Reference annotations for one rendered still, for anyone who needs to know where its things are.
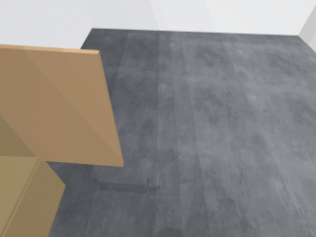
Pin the cupboard door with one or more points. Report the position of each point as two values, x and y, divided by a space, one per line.
57 100

